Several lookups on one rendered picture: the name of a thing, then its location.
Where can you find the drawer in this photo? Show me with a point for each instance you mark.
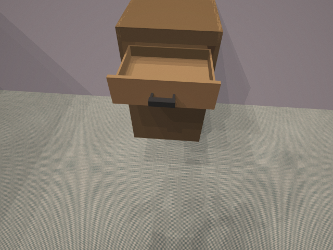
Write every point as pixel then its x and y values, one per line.
pixel 186 72

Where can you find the handle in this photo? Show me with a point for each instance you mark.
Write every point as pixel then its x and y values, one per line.
pixel 161 102

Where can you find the cabinet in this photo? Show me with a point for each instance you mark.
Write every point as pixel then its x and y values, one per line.
pixel 169 23

